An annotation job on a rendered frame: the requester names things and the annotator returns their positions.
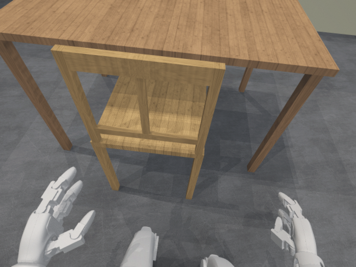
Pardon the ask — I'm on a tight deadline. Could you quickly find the robot left hand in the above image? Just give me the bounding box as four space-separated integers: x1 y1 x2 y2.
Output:
17 167 96 266

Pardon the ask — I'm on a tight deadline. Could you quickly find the table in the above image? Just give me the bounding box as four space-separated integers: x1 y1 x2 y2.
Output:
0 0 340 172

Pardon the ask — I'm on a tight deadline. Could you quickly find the robot right forearm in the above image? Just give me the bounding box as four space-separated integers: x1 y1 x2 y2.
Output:
293 252 325 267

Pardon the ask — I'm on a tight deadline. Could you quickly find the chair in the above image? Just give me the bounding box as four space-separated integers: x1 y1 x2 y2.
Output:
51 44 225 200

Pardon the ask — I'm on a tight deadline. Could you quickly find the robot right hand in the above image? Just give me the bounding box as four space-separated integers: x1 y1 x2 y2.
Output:
271 192 317 256

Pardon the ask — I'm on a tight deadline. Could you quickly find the right robot thigh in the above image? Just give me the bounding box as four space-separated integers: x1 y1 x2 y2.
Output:
200 256 234 267

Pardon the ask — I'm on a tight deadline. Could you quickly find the left robot shin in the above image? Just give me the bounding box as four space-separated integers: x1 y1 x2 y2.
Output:
134 226 152 236

